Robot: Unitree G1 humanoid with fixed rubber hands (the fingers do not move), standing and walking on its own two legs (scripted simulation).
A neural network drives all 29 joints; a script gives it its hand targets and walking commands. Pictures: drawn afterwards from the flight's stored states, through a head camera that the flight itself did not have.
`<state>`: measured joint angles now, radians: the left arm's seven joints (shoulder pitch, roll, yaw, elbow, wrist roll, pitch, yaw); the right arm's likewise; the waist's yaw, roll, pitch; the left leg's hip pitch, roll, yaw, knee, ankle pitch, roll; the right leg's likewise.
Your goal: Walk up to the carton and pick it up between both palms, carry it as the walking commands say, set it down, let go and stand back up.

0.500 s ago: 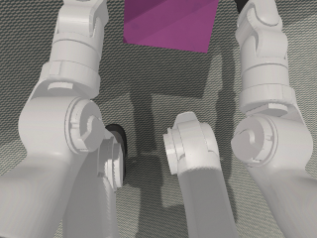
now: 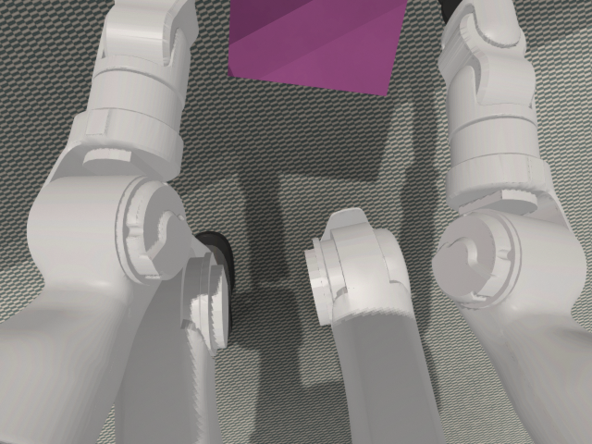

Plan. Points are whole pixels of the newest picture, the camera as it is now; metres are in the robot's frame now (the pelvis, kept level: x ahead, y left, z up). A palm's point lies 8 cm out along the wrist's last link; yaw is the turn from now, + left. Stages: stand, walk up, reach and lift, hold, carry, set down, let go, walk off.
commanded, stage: set down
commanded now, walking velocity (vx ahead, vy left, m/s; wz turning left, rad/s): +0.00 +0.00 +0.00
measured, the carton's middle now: out of the picture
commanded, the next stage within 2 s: let go in 1.90 s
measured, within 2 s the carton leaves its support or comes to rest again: rests again in 0.18 s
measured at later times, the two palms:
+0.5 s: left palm out of the picture +0.55 +0.12 -0.18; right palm (491, 16) +0.50 -0.22 -0.18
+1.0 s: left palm out of the picture +0.57 +0.11 -0.06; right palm out of the picture +0.52 -0.21 -0.06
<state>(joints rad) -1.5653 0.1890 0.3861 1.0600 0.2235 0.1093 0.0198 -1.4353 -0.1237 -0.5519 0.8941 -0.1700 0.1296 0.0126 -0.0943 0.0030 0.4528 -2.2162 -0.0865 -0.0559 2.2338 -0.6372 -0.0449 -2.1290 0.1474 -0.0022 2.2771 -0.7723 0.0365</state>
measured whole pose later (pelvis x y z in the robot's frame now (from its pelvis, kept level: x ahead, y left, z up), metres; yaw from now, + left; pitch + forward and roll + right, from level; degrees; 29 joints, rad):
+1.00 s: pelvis -0.02 +0.00 +0.06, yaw +0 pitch +41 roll -1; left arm -1.52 0.31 0.15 1.07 -0.03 0.17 0.13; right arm -1.39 -0.24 -0.29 0.95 0.10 0.15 -0.13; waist -0.10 0.01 0.22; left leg -2.17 -0.06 -0.04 1.98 -0.52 -0.03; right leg -2.11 0.11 0.01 2.02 -0.62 0.02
